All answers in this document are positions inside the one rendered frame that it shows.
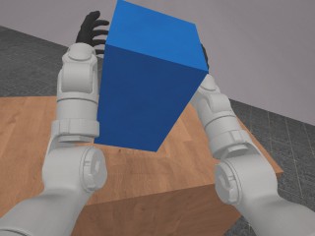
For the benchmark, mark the left robot forearm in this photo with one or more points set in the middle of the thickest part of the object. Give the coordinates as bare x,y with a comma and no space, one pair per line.
77,100

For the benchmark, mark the pedestal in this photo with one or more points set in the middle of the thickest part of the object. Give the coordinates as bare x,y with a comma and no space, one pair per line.
168,192

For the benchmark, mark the left robot hand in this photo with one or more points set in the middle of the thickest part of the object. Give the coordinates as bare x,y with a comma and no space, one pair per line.
87,31

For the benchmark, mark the right robot hand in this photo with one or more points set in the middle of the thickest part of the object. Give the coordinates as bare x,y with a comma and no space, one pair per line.
205,54

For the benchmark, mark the right robot forearm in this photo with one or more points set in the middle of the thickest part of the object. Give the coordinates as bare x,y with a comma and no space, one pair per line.
225,135

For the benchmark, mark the robot right upper arm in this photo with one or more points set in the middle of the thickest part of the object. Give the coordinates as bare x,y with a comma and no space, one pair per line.
248,182

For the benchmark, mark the carton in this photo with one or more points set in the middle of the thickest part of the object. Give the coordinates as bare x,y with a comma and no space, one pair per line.
152,66

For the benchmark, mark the robot left upper arm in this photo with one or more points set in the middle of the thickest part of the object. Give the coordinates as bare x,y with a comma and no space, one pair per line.
70,176

